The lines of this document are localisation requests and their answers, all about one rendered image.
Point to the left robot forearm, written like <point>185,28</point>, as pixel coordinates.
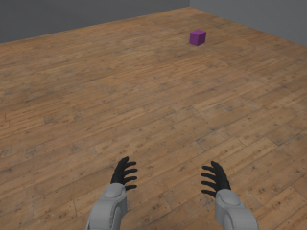
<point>107,212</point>

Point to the right robot hand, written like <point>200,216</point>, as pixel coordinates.
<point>220,179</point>

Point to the right robot forearm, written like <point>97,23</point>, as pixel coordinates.
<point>232,214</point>

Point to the left robot hand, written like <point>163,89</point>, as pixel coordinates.
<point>120,173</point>

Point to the carton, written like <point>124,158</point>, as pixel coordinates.
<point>197,37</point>

